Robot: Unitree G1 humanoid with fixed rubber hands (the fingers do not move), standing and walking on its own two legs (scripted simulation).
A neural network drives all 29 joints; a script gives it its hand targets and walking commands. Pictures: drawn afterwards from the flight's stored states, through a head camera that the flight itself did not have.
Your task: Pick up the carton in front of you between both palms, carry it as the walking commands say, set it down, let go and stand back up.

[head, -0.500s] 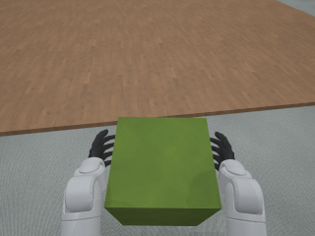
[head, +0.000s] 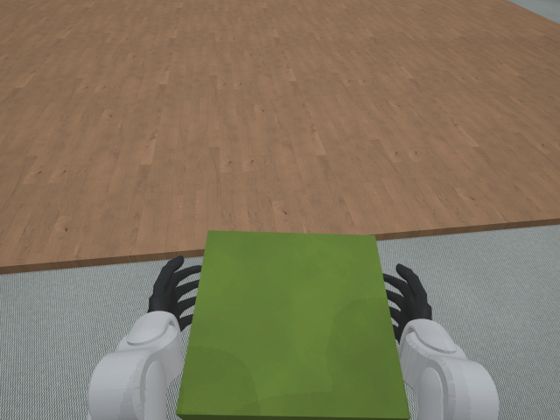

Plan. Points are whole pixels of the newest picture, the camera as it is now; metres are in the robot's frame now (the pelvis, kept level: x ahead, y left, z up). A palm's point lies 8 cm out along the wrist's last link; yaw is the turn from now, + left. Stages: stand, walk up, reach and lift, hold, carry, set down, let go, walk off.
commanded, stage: carry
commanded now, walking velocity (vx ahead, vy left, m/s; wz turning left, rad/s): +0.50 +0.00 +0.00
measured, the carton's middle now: (287, 345) +0.23 +0.01 +0.02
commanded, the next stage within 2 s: none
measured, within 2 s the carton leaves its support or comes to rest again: neither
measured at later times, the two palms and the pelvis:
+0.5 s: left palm (221, 157) +0.55 +0.14 +0.09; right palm (379, 165) +0.56 -0.16 +0.09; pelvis +0.33 -0.02 +0.00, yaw +3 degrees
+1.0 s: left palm (233, 50) +0.99 +0.17 +0.13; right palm (348, 53) +0.99 -0.14 +0.13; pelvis +0.65 +0.02 -0.01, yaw +1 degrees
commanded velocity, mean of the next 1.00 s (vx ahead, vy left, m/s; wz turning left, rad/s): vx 0.50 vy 0.00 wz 0.00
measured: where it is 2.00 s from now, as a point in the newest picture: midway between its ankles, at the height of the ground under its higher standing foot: (276, 198)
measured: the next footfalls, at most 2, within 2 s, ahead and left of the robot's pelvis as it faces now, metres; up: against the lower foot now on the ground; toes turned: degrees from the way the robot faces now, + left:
right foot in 0.46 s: +0.47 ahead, -0.10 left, +0.00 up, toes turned -10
left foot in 0.96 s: +0.80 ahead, +0.09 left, +0.00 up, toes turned +9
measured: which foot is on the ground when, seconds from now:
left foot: down 0.00-0.48, up 0.50-0.94, down 0.96-1.00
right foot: up 0.00-0.44, down 0.46-0.98, up 1.00-1.00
